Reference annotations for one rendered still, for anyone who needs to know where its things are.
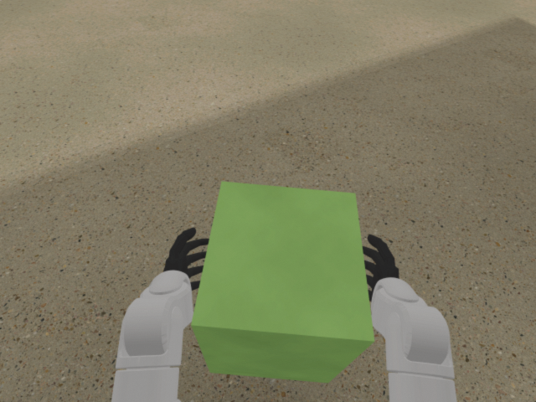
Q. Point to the robot right forearm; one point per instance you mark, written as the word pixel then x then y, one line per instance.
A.
pixel 417 342

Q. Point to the carton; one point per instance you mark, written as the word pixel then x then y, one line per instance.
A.
pixel 283 292

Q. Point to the left robot hand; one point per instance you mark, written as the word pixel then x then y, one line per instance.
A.
pixel 178 259

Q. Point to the robot left forearm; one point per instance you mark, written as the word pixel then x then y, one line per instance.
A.
pixel 151 341

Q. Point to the right robot hand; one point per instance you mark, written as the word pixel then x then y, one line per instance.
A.
pixel 385 265

